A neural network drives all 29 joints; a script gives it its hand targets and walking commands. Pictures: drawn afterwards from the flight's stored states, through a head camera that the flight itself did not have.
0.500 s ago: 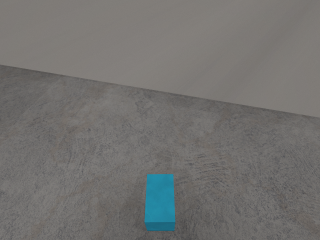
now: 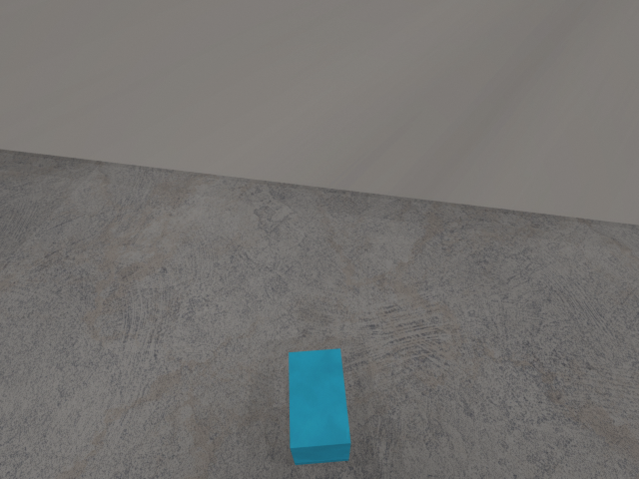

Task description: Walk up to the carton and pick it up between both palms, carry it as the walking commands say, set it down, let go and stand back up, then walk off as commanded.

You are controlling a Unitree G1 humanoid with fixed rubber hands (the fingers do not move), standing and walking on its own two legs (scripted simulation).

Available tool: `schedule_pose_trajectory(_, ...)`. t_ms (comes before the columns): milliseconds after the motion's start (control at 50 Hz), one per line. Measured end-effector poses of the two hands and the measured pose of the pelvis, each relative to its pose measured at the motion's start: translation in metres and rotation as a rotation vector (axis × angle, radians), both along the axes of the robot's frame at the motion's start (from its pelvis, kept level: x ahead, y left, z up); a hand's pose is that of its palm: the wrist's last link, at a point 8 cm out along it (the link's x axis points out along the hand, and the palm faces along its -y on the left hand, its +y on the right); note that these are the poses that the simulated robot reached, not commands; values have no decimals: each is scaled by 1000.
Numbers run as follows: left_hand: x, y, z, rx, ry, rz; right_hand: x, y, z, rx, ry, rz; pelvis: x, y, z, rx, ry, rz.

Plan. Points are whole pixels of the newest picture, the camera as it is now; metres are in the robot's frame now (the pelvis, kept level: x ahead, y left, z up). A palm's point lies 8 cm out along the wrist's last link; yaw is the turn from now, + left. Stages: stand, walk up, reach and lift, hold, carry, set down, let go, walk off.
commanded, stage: stand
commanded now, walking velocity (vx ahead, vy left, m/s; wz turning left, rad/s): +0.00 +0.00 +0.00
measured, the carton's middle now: (318, 405) +0.45 +0.03 -0.68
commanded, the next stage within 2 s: reach and lift in 0.26 s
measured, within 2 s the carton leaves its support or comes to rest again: neither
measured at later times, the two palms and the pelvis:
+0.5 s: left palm out of the picture +0.15 +0.23 -0.12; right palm out of the picture +0.16 -0.22 -0.12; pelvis -0.02 +0.00 -0.02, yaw +1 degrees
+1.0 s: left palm (188, 465) +0.20 +0.21 -0.16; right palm (456, 458) +0.20 -0.18 -0.17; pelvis -0.09 -0.01 -0.06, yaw +4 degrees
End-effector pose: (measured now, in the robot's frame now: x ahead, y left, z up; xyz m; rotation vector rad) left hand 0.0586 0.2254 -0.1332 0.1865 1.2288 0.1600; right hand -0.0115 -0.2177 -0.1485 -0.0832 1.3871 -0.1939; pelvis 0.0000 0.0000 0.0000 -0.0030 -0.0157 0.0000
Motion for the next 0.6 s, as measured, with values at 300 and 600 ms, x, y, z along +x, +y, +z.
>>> schedule_pose_trajectory(300,-10,-8,-5,-45,28,10,9,4,9,-3,-27,-3,3,-1,2,-1,63,5)
schedule_pose_trajectory(600,68,-5,5,-77,34,-9,150,17,23,3,-125,122,-22,-1,-14,-21,245,59)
